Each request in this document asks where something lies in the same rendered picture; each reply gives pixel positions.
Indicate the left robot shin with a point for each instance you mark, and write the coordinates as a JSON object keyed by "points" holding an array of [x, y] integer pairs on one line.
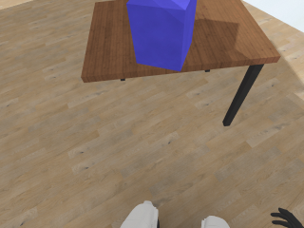
{"points": [[147, 202]]}

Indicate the right robot hand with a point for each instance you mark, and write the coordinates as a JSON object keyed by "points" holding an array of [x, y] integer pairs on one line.
{"points": [[292, 221]]}

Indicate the table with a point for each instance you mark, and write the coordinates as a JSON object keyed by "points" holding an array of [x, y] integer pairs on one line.
{"points": [[225, 34]]}

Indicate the carton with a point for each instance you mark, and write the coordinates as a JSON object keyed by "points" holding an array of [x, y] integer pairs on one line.
{"points": [[162, 31]]}

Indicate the right robot thigh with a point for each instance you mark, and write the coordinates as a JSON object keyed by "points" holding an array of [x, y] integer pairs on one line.
{"points": [[214, 222]]}

